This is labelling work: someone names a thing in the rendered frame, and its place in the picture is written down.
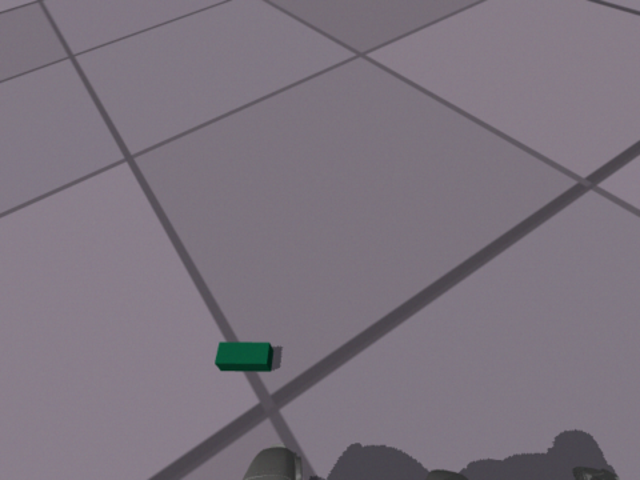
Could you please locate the carton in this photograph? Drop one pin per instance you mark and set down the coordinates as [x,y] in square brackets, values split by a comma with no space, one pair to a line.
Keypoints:
[244,356]

